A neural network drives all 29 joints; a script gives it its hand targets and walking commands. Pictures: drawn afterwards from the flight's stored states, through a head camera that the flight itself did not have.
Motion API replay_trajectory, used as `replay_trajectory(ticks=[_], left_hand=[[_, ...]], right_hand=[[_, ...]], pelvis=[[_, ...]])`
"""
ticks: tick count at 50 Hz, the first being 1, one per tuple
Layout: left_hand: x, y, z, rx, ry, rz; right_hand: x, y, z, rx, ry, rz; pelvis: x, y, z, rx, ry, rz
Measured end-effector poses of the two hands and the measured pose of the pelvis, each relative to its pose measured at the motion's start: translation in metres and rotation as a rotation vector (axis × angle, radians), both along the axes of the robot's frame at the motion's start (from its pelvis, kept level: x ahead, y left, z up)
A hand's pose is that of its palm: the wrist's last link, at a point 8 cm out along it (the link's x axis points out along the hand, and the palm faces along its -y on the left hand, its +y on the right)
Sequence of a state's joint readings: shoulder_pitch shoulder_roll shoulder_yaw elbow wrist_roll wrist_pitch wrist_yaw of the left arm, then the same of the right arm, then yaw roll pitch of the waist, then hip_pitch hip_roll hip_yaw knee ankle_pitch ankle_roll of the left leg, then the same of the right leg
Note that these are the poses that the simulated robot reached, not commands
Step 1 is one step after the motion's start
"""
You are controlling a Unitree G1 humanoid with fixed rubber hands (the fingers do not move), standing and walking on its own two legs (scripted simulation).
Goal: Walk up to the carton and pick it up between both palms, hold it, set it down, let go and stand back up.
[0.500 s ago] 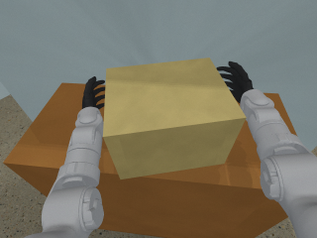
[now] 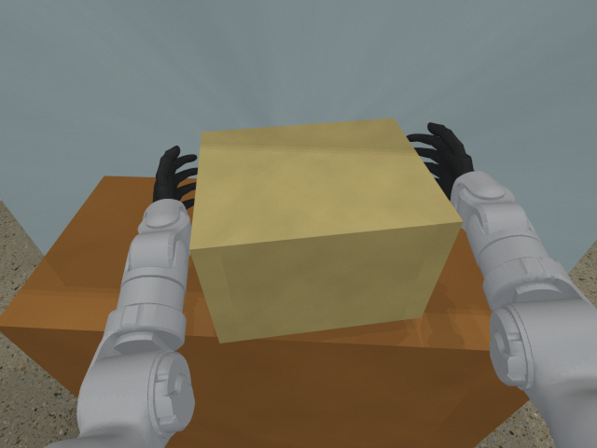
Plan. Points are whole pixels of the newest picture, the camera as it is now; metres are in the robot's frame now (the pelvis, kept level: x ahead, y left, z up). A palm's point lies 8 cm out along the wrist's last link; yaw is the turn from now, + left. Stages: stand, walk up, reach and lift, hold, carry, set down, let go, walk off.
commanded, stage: reach and lift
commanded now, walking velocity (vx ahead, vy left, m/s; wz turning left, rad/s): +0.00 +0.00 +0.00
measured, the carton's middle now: (311, 224) +0.41 +0.03 +0.11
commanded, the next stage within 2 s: none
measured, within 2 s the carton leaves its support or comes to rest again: neither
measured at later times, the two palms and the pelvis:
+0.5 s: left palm (168, 183) +0.37 +0.20 +0.21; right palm (492, 170) +0.40 -0.18 +0.23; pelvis -0.01 +0.00 +0.00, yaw +0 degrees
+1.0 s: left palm (164, 171) +0.38 +0.20 +0.23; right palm (503, 166) +0.38 -0.18 +0.25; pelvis -0.01 +0.01 +0.00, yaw +0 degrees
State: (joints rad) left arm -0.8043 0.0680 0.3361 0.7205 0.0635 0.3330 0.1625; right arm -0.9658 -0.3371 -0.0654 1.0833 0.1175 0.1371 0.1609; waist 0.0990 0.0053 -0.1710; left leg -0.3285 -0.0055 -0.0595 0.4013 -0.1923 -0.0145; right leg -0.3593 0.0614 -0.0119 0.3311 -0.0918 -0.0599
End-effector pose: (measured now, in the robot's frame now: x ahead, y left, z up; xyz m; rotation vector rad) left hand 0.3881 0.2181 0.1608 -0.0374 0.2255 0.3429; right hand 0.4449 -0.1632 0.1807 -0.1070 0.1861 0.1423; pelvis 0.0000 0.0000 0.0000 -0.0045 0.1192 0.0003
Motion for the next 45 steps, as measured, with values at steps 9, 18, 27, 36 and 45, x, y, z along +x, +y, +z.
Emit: replay_trajectory(ticks=[9,18,27,36,45], left_hand=[[0.001,-0.008,0.018,0.002,-0.016,-0.038],[-0.007,-0.014,0.038,0.034,-0.022,-0.08],[-0.017,-0.015,0.05,0.041,-0.025,-0.113],[-0.018,-0.015,0.055,0.047,-0.026,-0.143],[-0.014,-0.014,0.06,0.048,-0.038,-0.166]], right_hand=[[-0.013,-0.01,0.018,-0.003,-0.016,-0.04],[-0.034,-0.017,0.037,0.0,-0.029,-0.075],[-0.052,-0.018,0.049,0.007,-0.033,-0.101],[-0.06,-0.019,0.055,0.01,-0.036,-0.129],[-0.063,-0.018,0.063,0.008,-0.049,-0.152]], pelvis=[[-0.002,0.001,0.0,-0.001,-0.026,0.0],[-0.006,0.002,0.001,-0.002,-0.073,0.001],[-0.011,0.002,0.001,-0.002,-0.112,0.002],[-0.014,0.003,0.001,-0.001,-0.12,0.003],[-0.013,0.006,0.001,-0.002,-0.119,0.004]])
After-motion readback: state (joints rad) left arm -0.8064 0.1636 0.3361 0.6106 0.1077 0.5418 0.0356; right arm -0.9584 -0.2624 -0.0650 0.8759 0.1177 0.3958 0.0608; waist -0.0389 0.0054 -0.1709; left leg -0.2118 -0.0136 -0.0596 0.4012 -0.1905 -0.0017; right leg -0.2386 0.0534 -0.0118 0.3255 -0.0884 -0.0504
